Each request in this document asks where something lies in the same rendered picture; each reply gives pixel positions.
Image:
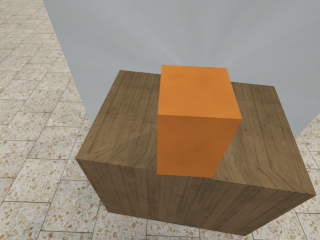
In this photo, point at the carton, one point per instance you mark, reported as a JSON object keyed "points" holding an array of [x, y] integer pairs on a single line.
{"points": [[197, 117]]}

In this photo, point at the pedestal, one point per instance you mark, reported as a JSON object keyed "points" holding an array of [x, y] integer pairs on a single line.
{"points": [[260, 177]]}

